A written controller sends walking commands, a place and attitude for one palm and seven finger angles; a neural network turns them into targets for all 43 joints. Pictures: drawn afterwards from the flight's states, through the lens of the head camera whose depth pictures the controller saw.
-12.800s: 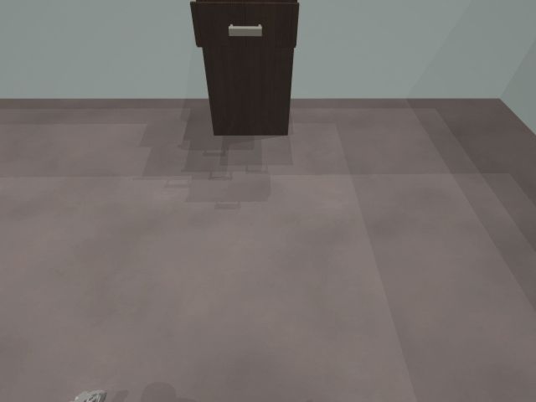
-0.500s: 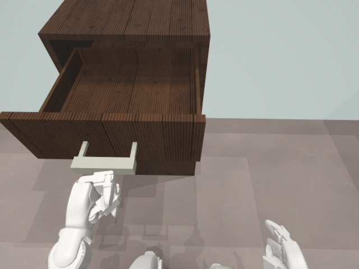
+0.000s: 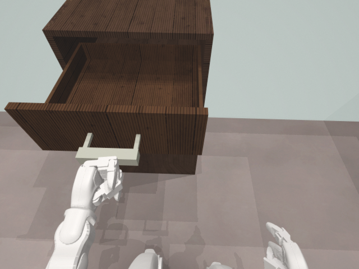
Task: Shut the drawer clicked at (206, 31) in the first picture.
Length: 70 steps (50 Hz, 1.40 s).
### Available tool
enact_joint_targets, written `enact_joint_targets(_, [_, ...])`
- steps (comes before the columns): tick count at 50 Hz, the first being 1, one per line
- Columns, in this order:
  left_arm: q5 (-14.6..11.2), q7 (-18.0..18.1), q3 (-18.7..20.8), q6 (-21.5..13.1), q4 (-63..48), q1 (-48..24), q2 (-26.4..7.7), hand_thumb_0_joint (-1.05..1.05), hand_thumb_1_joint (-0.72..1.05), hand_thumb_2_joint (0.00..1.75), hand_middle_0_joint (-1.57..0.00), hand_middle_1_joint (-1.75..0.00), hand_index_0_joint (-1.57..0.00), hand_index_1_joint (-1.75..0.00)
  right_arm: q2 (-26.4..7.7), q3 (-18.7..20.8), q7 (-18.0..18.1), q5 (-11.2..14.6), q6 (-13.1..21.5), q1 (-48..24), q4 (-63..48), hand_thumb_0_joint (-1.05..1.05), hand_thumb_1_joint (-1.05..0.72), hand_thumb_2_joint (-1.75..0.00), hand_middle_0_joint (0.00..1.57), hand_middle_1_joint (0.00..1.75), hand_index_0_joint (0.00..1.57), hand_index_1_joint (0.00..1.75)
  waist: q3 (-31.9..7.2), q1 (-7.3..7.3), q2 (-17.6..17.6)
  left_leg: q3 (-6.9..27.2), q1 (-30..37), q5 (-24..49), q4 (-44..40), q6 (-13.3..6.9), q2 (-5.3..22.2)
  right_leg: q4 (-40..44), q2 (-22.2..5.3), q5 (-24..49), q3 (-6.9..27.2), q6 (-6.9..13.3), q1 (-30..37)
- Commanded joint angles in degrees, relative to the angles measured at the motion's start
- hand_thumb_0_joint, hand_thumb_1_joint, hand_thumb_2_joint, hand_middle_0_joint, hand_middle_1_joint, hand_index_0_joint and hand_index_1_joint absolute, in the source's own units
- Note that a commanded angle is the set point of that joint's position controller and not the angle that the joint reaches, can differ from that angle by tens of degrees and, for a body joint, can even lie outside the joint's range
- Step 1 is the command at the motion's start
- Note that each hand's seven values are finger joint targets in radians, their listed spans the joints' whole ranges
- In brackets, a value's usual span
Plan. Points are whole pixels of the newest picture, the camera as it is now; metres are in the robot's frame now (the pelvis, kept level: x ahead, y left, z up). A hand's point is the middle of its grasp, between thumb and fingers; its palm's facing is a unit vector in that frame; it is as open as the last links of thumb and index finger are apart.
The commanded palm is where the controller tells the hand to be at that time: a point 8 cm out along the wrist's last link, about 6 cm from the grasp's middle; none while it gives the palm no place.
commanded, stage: push the drawer shut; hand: left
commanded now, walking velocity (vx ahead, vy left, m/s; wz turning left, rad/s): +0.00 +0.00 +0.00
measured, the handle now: (111, 147) +0.37 +0.17 +0.06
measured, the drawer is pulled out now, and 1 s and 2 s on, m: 0.28 0.15 0.03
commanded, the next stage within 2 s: none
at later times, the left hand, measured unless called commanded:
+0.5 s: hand (126, 157) +0.35 +0.13 +0.05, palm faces -0.02 -1.00 -0.04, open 3.2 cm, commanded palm +0.34 +0.18 +0.06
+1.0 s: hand (129, 133) +0.41 +0.14 +0.05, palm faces -0.01 -1.00 -0.04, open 3.1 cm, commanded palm +0.40 +0.19 +0.06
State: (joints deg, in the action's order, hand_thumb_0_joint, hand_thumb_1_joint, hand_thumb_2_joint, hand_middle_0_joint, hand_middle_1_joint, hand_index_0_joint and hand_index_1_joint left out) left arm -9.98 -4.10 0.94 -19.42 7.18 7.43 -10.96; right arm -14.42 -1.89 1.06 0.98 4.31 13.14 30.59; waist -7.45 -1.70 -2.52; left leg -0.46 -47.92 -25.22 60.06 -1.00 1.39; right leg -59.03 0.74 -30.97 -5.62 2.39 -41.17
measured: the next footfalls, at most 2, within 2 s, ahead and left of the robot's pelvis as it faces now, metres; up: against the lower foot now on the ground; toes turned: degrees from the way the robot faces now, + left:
none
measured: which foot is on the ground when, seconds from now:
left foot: down 0.00-1.00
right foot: down 0.00-1.00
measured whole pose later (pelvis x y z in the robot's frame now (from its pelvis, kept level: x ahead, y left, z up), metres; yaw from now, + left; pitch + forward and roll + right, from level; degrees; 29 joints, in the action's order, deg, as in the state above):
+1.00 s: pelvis -0.01 +0.01 +0.00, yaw -1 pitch +16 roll -2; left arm -7.4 -2.8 8.9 -24.0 44.3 -28.0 -13.5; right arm -14.8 -1.2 -0.2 0.6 0.3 17.0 36.3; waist -6.8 -5.1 -1.8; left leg -1.4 -51.4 -23.8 59.5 -1.6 1.9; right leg -58.6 1.1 -29.0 -4.6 1.9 -45.2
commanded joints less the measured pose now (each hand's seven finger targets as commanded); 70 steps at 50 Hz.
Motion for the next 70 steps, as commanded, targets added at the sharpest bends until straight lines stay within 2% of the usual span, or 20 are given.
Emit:
enact_joint_targets(1, [-0.6,0.3,3.1,-4.3,-9.1,-18.6,-4.9,0.00,0.90,0.90,-1.40,-1.60,-1.40,-1.60,-7.1,3.1,0.9,0.5,2.7,-2.8,-6.9,0.00,-0.90,-0.90,0.20,0.30,0.20,0.30,-11.5,-2.67,2.2,2.1,11.8,7.8,-7.3,-1.0,-0.7,11.2,-0.2,12.2,5.1,-1.8,0.9])
enact_joint_targets(8, [0.1,1.2,2.7,-4.3,-4.8,-26.8,-5.0,0.00,0.90,0.90,-1.40,-1.60,-1.40,-1.60,-7.4,3.3,0.8,0.6,2.6,-1.8,-5.4,0.00,-0.90,-0.90,0.20,0.30,0.20,0.30,-14.4,-2.83,0.4,2.6,14.6,8.0,-8.1,-1.0,-0.6,11.2,-0.2,11.9,4.7,-1.5,0.4])
enact_joint_targets(10, [0.5,1.7,4.3,-4.2,-2.4,-28.1,-6.9,0.00,0.90,0.90,-1.40,-1.60,-1.40,-1.60,-7.8,3.4,0.8,0.6,2.3,-1.3,-4.9,0.00,-0.90,-0.90,0.20,0.30,0.20,0.30,-14.5,-2.88,2.3,2.8,14.3,8.2,-8.3,-1.1,-0.4,11.2,0.0,11.9,4.6,-1.6,0.7])
enact_joint_targets(12, [0.4,1.7,3.1,-4.6,-2.6,-29.2,-5.1,0.00,0.90,0.90,-1.40,-1.60,-1.40,-1.60,-7.5,3.4,0.6,0.6,2.3,-1.3,-5.1,0.00,-0.90,-0.90,0.20,0.30,0.20,0.30,-16.0,-2.38,0.4,2.7,15.8,9.3,-8.6,-0.8,-0.6,11.0,-0.1,13.3,4.5,-1.4,1.3])
enact_joint_targets(17, [0.8,2.5,3.1,-4.8,2.0,-33.4,-4.9,0.00,0.90,0.90,-1.40,-1.60,-1.40,-1.60,-7.8,3.5,0.2,0.6,1.5,-0.5,-4.2,0.00,-0.90,-0.90,0.20,0.30,0.20,0.30,-14.0,-3.22,3.0,2.7,14.8,8.0,-9.0,-0.9,-0.4,11.7,0.1,12.1,4.3,-1.6,0.3])
enact_joint_targets(19, [1.1,2.8,3.4,-5.4,2.7,-35.1,-5.0,0.00,0.90,0.90,-1.40,-1.60,-1.40,-1.60,-7.7,3.6,0.1,0.5,1.3,-0.3,-3.9,0.00,-0.90,-0.90,0.20,0.30,0.20,0.30,-14.7,-2.95,0.7,2.6,15.7,8.0,-9.0,-0.7,-0.6,11.5,0.0,12.0,4.4,-1.4,-0.1])
enact_joint_targets(24, [1.5,3.1,4.0,-6.1,5.8,-38.2,-5.3,0.00,0.90,0.90,-1.40,-1.60,-1.40,-1.60,-7.8,3.8,-0.1,0.4,0.6,0.8,-3.3,0.00,-0.90,-0.90,0.20,0.30,0.20,0.30,-16.6,-3.07,0.7,2.7,16.6,9.8,-9.0,-0.6,-0.5,10.8,0.2,13.9,4.1,-1.4,0.0])
enact_joint_targets(26, [1.9,3.4,3.2,-6.0,8.5,-41.4,-4.7,0.00,0.90,0.90,-1.40,-1.60,-1.40,-1.60,-8.0,3.7,-0.3,0.4,0.2,1.4,-2.6,0.00,-0.90,-0.90,0.20,0.30,0.20,0.30,-14.6,-4.07,1.4,3.2,16.3,8.7,-9.0,-0.7,-0.3,10.9,0.4,12.6,3.8,-1.4,-1.9])
enact_joint_targets(33, [2.1,3.7,6.0,-7.0,12.1,-47.8,-7.1,0.00,0.90,0.90,-1.40,-1.60,-1.40,-1.60,-8.3,4.1,-0.5,0.2,-0.7,3.0,-1.4,0.00,-0.90,-0.90,0.20,0.30,0.20,0.30,-18.4,-4.10,0.5,3.1,17.8,10.8,-8.6,-0.6,-0.4,10.5,0.6,14.6,4.1,-1.3,-1.4])
enact_joint_targets(35, [2.0,3.6,7.8,-7.1,14.4,-47.9,-8.9,0.00,0.90,0.90,-1.40,-1.60,-1.40,-1.60,-8.6,4.1,-0.5,0.0,-1.0,3.7,-1.2,0.00,-0.90,-0.90,0.20,0.30,0.20,0.30,-18.3,-3.93,2.6,2.8,16.1,10.9,-8.3,-0.8,-0.5,10.7,0.8,15.3,4.6,-1.5,0.0])
enact_joint_targets(37, [2.0,3.2,8.1,-7.2,16.7,-50.2,-9.1,0.00,0.90,0.90,-1.40,-1.60,-1.40,-1.60,-8.4,3.8,-0.5,0.2,-1.4,3.8,-1.0,0.00,-0.90,-0.90,0.20,0.30,0.20,0.30,-17.0,-4.19,1.6,2.3,14.8,10.5,-8.3,-0.7,-0.7,10.7,0.7,15.7,4.8,-1.5,0.0])
enact_joint_targets(41, [1.9,2.7,9.3,-7.9,18.8,-52.4,-9.5,0.00,0.90,0.90,-1.40,-1.60,-1.40,-1.60,-8.4,4.2,-0.7,0.0,-1.6,5.1,-0.6,0.00,-0.90,-0.90,0.20,0.30,0.20,0.30,-19.9,-3.95,-0.1,2.5,16.9,12.9,-7.9,-0.6,-0.7,10.0,0.9,17.5,4.6,-1.3,-0.2])
enact_joint_targets(46, [1.7,2.0,10.5,-8.0,24.9,-58.7,-11.1,0.00,0.90,0.90,-1.40,-1.60,-1.40,-1.60,-8.7,4.1,-0.6,0.0,-2.2,6.2,0.4,0.00,-0.90,-0.90,0.20,0.30,0.20,0.30,-16.9,-5.58,2.1,2.5,13.8,10.0,-7.4,-0.8,-0.6,10.4,1.1,15.2,4.9,-1.6,-2.0])
enact_joint_targets(49, [2.0,1.7,11.9,-8.7,26.0,-60.8,-12.6,0.00,0.90,0.90,-1.40,-1.60,-1.40,-1.60,-8.7,4.1,-0.7,-0.2,-2.4,7.1,0.4,0.00,-0.90,-0.90,0.20,0.30,0.20,0.30,-20.0,-5.00,0.5,2.4,14.7,11.6,-7.1,-0.7,-0.7,9.8,1.0,16.6,5.1,-1.4,-1.0])
enact_joint_targets(50, [2.1,1.4,11.4,-9.0,25.6,-61.8,-12.3,0.00,0.90,0.90,-1.40,-1.60,-1.40,-1.60,-8.8,4.2,-0.8,-0.2,-2.4,7.4,0.4,0.00,-0.90,-0.90,0.20,0.30,0.20,0.30,-21.2,-5.01,-1.6,2.8,16.2,12.7,-7.0,-0.6,-0.6,9.1,1.2,16.9,4.7,-1.2,-2.2])
enact_joint_targets(52, [2.0,1.4,10.4,-9.0,27.4,-63.8,-10.5,0.00,0.90,0.90,-1.40,-1.60,-1.40,-1.60,-8.7,4.3,-1.1,-0.3,-2.6,8.0,0.9,0.00,-0.90,-0.90,0.20,0.30,0.20,0.30,-21.0,-5.80,-0.9,3.3,17.7,12.9,-7.0,-0.5,-0.4,9.2,1.4,16.1,4.1,-1.2,-4.2])
enact_joint_targets(55, [2.3,1.4,11.5,-9.4,30.5,-67.6,-12.2,0.00,0.90,0.90,-1.40,-1.60,-1.40,-1.60,-9.0,4.3,-1.1,-0.5,-2.7,9.0,1.5,0.00,-0.90,-0.90,0.20,0.30,0.20,0.30,-19.8,-6.69,1.1,3.1,14.9,10.8,-6.4,-0.9,-0.5,9.3,1.6,14.8,4.6,-1.5,-4.6])
enact_joint_targets(57, [2.6,1.2,13.3,-9.7,32.5,-69.5,-14.6,0.00,0.90,0.90,-1.40,-1.60,-1.40,-1.60,-9.1,4.2,-1.1,-0.6,-2.9,9.5,1.7,0.00,-0.90,-0.90,0.20,0.30,0.20,0.30,-20.1,-6.51,0.6,2.7,13.4,10.4,-6.1,-0.9,-0.7,9.4,1.4,14.8,5.1,-1.5,-3.7])
enact_joint_targets(63, [2.9,0.6,15.0,-10.4,36.0,-73.5,-16.5,0.00,0.90,0.90,-1.40,-1.60,-1.40,-1.60,-9.2,4.2,-1.3,-1.0,-3.4,11.3,2.1,0.00,-0.90,-0.90,0.20,0.30,0.20,0.30,-22.5,-6.72,-0.4,2.8,14.0,11.8,-5.3,-1.0,-0.5,8.6,1.7,15.8,5.1,-1.4,-4.3])
enact_joint_targets(70, [4.3,0.3,16.2,-10.4,43.0,-80.6,-19.0,0.00,0.90,0.90,-1.40,-1.60,-1.40,-1.60,-9.6,3.9,-1.3,-1.4,-4.0,13.5,2.9,0.00,-0.90,-0.90,0.20,0.30,0.20,0.30,-20.2,-8.94,-0.4,2.9,10.7,9.6,-4.0,-1.5,-0.5,8.3,2.1,13.5,5.3,-1.6,-7.4])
